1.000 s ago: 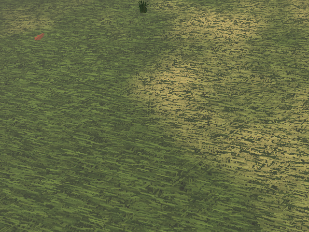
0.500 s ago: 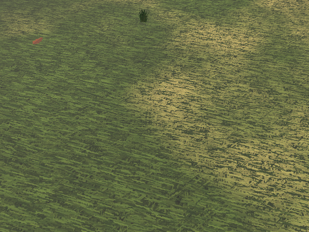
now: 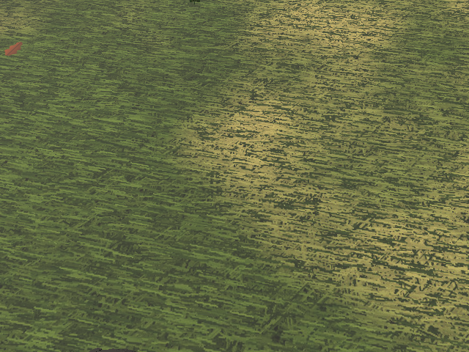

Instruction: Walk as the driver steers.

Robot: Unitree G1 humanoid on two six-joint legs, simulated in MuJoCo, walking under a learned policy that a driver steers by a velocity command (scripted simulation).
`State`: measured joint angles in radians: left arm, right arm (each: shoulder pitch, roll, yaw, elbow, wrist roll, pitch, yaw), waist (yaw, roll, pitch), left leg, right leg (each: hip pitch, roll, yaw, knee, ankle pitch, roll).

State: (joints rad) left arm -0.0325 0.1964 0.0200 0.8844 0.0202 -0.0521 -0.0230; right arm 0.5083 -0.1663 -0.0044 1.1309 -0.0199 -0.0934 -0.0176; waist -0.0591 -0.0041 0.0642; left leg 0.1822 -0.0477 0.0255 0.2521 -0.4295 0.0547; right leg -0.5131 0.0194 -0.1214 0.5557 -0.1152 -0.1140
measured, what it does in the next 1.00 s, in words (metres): walks ahead: right foot, then left foot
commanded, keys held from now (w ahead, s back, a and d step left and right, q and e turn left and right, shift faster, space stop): w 0.60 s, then w+e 0.40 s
